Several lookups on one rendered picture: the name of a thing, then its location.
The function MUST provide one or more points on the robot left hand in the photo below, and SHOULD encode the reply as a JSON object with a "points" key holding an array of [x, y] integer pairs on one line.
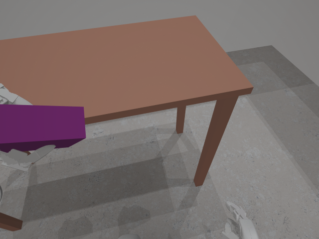
{"points": [[17, 159]]}

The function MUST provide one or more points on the table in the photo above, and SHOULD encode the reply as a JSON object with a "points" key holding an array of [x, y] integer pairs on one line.
{"points": [[126, 70]]}

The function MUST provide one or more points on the sponge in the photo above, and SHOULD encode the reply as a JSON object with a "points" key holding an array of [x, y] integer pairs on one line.
{"points": [[30, 127]]}

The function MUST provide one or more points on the robot right hand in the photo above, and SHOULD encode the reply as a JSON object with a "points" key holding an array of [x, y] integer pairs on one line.
{"points": [[245, 228]]}

